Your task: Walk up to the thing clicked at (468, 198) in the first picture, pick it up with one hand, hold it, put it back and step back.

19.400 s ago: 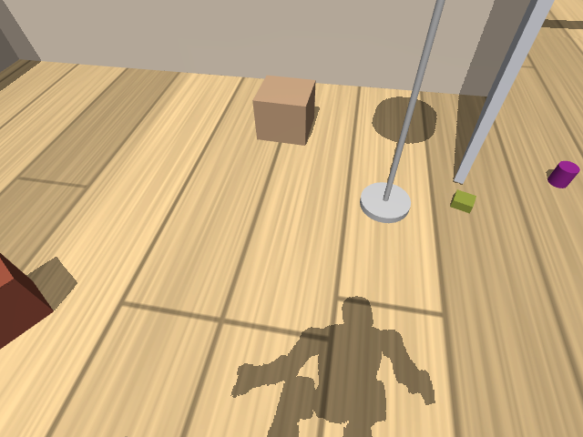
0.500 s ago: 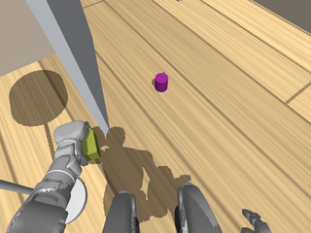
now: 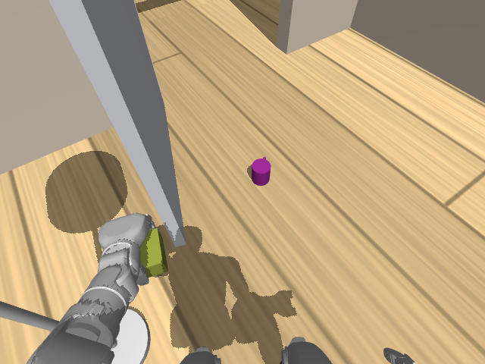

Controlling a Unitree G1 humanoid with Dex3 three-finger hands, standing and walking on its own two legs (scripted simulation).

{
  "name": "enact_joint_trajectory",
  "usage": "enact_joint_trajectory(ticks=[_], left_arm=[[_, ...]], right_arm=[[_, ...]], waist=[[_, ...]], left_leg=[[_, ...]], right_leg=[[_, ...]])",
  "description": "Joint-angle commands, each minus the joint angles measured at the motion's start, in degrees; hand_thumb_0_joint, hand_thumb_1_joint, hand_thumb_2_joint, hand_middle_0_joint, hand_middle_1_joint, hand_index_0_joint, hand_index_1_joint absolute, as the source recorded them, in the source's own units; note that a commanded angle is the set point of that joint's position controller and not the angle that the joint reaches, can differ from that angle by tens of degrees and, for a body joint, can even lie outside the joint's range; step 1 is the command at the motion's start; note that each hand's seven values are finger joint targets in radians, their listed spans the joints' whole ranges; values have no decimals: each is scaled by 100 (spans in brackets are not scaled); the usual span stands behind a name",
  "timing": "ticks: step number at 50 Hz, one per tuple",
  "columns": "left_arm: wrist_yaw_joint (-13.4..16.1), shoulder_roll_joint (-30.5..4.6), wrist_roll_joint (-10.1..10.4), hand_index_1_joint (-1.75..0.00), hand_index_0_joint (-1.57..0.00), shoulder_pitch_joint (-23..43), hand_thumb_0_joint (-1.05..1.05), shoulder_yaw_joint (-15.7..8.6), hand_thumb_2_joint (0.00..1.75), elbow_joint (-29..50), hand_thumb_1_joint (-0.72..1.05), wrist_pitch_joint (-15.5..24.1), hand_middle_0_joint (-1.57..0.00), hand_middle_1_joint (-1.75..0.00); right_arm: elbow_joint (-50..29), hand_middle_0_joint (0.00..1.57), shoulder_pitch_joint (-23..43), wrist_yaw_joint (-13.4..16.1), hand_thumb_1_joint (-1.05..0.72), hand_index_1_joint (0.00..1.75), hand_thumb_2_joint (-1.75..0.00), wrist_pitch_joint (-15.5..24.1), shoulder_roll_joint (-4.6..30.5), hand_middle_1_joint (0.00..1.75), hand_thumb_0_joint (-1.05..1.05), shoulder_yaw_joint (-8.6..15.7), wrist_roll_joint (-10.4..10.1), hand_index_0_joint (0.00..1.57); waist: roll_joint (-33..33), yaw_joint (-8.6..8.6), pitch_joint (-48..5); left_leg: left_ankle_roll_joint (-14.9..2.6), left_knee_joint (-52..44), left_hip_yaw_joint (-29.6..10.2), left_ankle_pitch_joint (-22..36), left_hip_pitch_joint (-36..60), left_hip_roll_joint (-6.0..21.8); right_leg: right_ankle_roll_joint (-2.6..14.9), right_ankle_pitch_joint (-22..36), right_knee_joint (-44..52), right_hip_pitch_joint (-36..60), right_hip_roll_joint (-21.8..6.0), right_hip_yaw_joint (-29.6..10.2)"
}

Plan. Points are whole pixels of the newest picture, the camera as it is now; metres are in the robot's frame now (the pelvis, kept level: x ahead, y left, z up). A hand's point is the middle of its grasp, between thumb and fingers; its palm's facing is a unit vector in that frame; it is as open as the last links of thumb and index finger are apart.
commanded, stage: lift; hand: left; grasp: from above
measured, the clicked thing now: (141, 255) +0.34 +0.22 -0.12
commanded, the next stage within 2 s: hold in 0.02 s
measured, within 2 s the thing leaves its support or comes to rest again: neither
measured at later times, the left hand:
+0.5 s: hand (130, 239) +0.34 +0.21 -0.03, palm faces -0.42 -0.12 -0.90, open 10.9 cm
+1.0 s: hand (129, 246) +0.32 +0.20 -0.01, palm faces -0.42 -0.12 -0.90, open 10.8 cm
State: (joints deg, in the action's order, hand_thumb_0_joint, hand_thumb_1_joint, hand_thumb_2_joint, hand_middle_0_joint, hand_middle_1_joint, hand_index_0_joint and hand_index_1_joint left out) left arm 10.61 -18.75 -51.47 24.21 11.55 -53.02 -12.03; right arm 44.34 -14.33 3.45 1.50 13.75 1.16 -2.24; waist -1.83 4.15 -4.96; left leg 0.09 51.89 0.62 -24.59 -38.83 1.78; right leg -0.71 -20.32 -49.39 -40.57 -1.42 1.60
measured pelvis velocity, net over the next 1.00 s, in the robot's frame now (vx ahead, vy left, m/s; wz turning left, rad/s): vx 0.01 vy -0.01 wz -0.01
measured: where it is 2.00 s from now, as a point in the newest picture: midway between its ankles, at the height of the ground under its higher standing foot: outside the picture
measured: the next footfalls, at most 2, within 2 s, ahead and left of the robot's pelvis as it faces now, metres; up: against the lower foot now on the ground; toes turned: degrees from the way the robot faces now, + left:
none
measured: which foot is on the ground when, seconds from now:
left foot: down 0.00-1.00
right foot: down 0.00-1.00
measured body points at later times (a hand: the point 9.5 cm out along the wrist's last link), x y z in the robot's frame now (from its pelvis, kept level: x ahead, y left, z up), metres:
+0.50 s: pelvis +0.02 +0.00 +0.03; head +0.05 -0.02 +0.48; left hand +0.36 +0.22 +0.02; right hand +0.12 -0.27 -0.10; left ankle +0.01 +0.12 -0.69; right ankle +0.04 -0.13 -0.69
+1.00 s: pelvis +0.01 -0.01 +0.04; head +0.03 -0.03 +0.49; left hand +0.33 +0.21 +0.04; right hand +0.14 -0.27 -0.08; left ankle +0.01 +0.12 -0.69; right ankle +0.04 -0.13 -0.69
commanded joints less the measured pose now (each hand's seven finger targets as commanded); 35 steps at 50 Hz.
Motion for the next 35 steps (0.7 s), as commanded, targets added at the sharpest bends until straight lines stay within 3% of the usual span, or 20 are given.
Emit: enact_joint_trajectory(ticks=[1, 4, 12, 17, 21, 22, 32, 35], left_arm=[[187, -979, -128, -44, -109, 1884, 0, -261, 62, 1025, 67, 31, -113, -40], [134, -990, -158, -45, -108, 1774, 0, -251, 62, 1040, 65, 73, -112, -40], [134, -1097, -320, -46, -108, 1764, 0, -292, 58, 1151, 67, 100, -110, -43], [59, -1020, -284, -46, -108, 1700, 0, -272, 58, 1247, 67, 103, -111, -43], [-26, -1007, -322, -47, -108, 1555, 0, -255, 59, 1383, 68, 106, -110, -44], [-47, -944, -308, -47, -108, 1517, 0, -236, 60, 1357, 67, 97, -110, -45], [-163, -1090, -311, -51, -110, 1519, 0, -298, 61, 1736, 70, 25, -111, -50], [-209, -959, -327, -52, -108, 1456, 0, -208, 61, 1718, 68, -11, -108, -52]], right_arm=[[-504, 20, -194, -7, -89, 30, -90, 164, 807, 30, 0, 312, -23, 20], [-563, 20, -179, -49, -90, 30, -90, 144, 848, 30, 0, 333, -29, 20], [-615, 20, -105, -107, -90, 30, -90, 84, 890, 30, 0, 382, -32, 20], [-637, 20, -84, -158, -90, 30, -90, 77, 889, 30, 0, 401, -32, 20], [-720, 20, -17, -194, -90, 30, -90, 50, 893, 30, 0, 426, -32, 20], [-714, 20, -39, -205, -90, 30, -90, 53, 892, 30, 0, 421, -33, 20], [-841, 20, 144, -231, -90, 30, -90, 41, 883, 30, 0, 385, -38, 20], [-867, 20, 246, -234, -90, 30, -90, 49, 871, 30, 0, 364, -33, 20]], waist=[[-75, -14, -1704], [-108, -58, -1801], [-44, -112, -1666], [-6, -116, -1550], [9, -232, -1600], [88, -162, -1610], [41, -297, -1391], [108, -251, -1190]], left_leg=[[-30, -1101, -108, 1604, 1235, -208], [15, -1246, -102, 1941, 1560, -201], [25, -1562, -25, 2185, 1903, -229], [27, -1706, -10, 2371, 1992, -218], [21, -1799, 33, 2537, 2145, -246], [6, -1795, 45, 2588, 2127, -257], [-35, -2123, 108, 2387, 2289, -275], [-35, -2234, 91, 2181, 2332, -273]], right_leg=[[144, 1215, 965, 1307, 268, -18], [158, 1417, 1046, 1487, 268, 16], [151, 1650, 1360, 1864, 277, 9], [151, 1837, 1468, 2013, 290, -8], [141, 2002, 1561, 2306, 279, -20], [132, 2111, 1563, 2387, 269, -47], [123, 2000, 1870, 2667, 251, -65], [104, 1809, 1984, 2617, 246, -73]])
